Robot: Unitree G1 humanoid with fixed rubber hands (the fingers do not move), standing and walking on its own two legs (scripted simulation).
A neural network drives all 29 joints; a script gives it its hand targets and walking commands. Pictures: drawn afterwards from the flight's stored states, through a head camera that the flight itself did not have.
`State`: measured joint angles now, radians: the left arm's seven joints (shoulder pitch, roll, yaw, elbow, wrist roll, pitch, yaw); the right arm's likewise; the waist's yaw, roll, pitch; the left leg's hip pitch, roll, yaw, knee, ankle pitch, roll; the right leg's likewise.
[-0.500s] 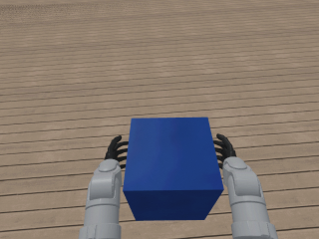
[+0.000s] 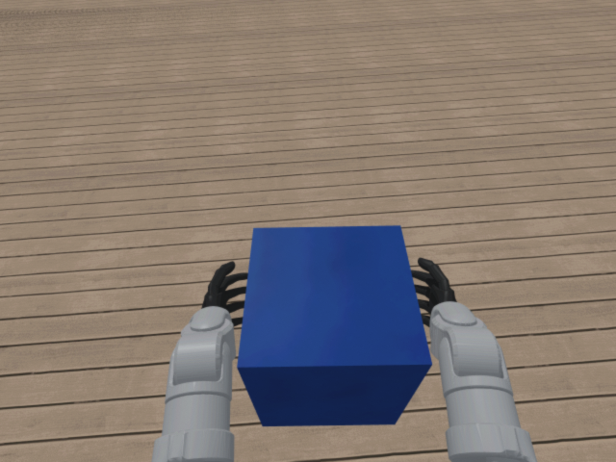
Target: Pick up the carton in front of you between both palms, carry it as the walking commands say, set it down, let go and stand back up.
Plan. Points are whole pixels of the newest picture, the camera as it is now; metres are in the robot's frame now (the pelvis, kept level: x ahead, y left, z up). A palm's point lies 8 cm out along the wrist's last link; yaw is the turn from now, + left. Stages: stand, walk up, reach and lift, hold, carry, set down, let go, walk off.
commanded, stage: carry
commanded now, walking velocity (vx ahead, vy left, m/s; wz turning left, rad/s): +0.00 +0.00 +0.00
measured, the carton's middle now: (327, 331) +0.31 +0.00 -0.04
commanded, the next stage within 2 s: hold in 0.92 s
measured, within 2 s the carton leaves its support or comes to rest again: neither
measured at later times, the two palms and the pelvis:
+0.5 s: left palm (223, 320) +0.29 +0.14 +0.04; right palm (449, 316) +0.28 -0.16 +0.03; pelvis -0.01 -0.01 +0.00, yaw +0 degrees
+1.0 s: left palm (226, 326) +0.28 +0.13 +0.04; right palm (458, 324) +0.27 -0.17 +0.04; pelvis -0.01 -0.01 +0.01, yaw -3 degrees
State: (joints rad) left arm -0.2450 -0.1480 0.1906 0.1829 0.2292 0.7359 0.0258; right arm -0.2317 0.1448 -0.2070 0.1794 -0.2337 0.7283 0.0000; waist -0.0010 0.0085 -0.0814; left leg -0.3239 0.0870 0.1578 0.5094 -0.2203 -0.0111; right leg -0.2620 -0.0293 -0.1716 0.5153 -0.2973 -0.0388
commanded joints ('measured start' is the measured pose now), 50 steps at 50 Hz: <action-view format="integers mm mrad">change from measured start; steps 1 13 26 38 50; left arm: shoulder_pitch -432 -440 -430 -451 -405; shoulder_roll -897 -892 -892 -892 -887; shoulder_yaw -564 -555 -543 -547 -531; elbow -48 -58 -47 -57 -97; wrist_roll -227 -233 -227 -230 -192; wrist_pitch -28 -31 -29 -30 -43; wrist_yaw -208 -213 -211 -209 -234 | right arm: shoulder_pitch -482 -490 -484 -465 -408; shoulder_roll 845 840 853 851 849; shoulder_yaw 570 570 569 556 497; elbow -76 -88 -73 -46 -17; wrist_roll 234 231 233 219 171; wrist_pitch -30 -32 -28 -25 -58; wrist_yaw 202 204 203 206 202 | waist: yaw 5 4 2 0 -17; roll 1 -29 -28 -8 -11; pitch -242 -276 -265 -262 -222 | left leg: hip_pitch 118 129 116 116 255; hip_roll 82 84 81 79 -182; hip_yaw -92 -86 -81 -75 -222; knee -53 -40 -36 -42 -135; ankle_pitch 156 191 155 133 296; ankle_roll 13 8 2 0 29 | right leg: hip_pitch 59 68 75 54 309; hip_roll -135 -133 -128 -130 55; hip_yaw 126 127 121 126 300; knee -94 -67 -76 -89 -144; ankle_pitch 243 314 317 267 600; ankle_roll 0 0 -2 -5 37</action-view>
